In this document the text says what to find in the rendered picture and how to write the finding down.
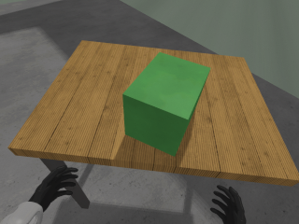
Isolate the left robot forearm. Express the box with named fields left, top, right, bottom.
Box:
left=0, top=202, right=43, bottom=224

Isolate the carton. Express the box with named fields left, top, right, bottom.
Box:
left=122, top=52, right=211, bottom=157

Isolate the right robot hand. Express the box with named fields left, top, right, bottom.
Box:
left=210, top=185, right=247, bottom=224

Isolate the left robot hand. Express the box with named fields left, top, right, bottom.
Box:
left=28, top=165, right=78, bottom=213

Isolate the table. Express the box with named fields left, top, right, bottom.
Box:
left=7, top=40, right=299, bottom=209

